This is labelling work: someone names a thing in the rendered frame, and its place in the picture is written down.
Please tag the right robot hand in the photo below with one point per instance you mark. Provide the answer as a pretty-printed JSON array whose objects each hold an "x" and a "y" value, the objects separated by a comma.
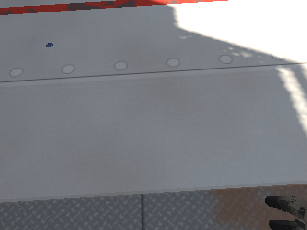
[{"x": 292, "y": 204}]

